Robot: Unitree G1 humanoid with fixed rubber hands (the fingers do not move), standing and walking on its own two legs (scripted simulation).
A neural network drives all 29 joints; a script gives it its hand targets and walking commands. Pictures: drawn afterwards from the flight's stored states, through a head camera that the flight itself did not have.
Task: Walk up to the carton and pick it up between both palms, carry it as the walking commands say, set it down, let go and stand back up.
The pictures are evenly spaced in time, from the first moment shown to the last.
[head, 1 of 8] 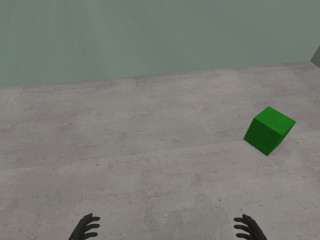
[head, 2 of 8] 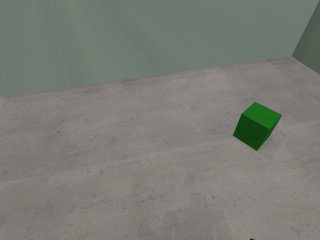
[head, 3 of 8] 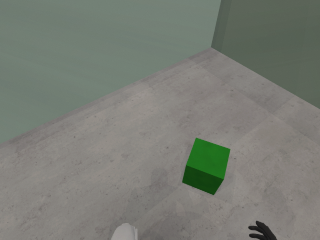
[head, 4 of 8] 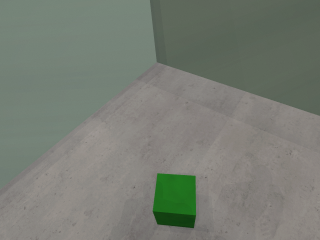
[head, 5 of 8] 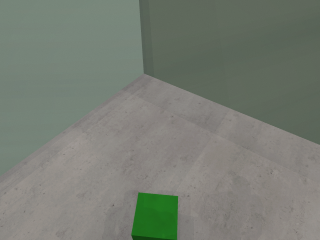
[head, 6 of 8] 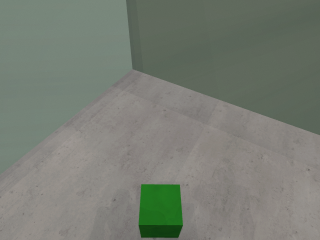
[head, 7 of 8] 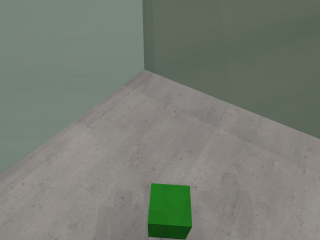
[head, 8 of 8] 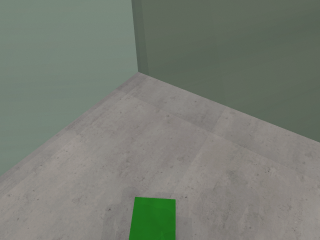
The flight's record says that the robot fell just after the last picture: no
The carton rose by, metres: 0.00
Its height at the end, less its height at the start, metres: +0.00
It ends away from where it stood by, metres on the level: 0.00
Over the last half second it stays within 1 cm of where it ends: yes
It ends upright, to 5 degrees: yes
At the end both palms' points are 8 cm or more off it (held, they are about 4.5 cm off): yes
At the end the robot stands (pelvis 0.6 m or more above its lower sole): yes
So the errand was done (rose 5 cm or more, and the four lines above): no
